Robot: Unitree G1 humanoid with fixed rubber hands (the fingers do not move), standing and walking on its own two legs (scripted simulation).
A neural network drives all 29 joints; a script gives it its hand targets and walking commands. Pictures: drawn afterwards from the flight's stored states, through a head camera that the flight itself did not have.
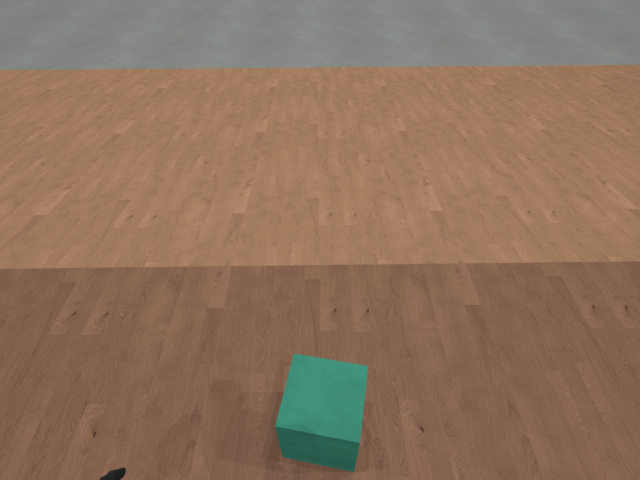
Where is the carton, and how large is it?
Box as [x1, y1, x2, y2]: [275, 354, 367, 471]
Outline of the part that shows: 294,354 275,425 282,455 284,457 353,471 360,437 367,366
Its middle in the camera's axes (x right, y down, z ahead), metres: +0.01 +0.49 +1.10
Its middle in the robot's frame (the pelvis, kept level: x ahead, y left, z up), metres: +0.47 +0.03 -0.66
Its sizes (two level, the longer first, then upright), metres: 0.210 0.200 0.250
